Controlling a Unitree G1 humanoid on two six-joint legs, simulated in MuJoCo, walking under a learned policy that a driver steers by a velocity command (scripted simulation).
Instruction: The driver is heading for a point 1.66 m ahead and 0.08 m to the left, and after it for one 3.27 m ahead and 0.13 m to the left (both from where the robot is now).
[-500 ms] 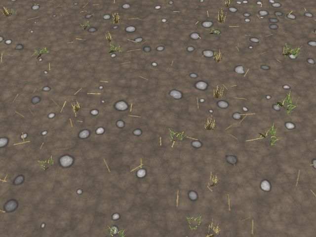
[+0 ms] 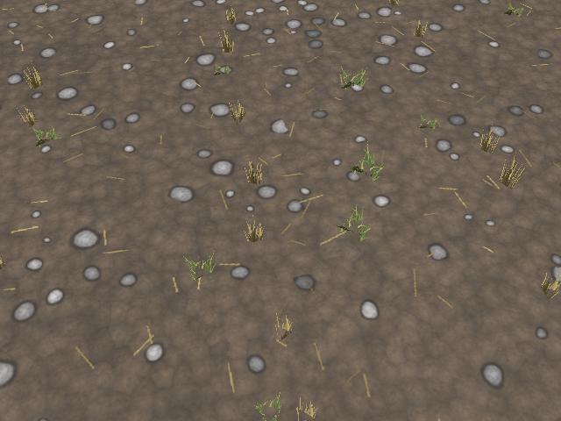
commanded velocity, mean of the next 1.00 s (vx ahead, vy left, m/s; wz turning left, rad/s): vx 0.00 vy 0.00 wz -0.20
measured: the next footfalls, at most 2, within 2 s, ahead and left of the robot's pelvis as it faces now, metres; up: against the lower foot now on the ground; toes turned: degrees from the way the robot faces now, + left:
right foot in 0.06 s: +0.04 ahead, -0.13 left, +0.00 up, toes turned -5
left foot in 0.48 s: +0.06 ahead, +0.11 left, +0.00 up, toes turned -10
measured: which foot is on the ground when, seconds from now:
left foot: down 0.00-0.06, up 0.08-0.46, down 0.48-1.00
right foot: up 0.00-0.04, down 0.06-1.00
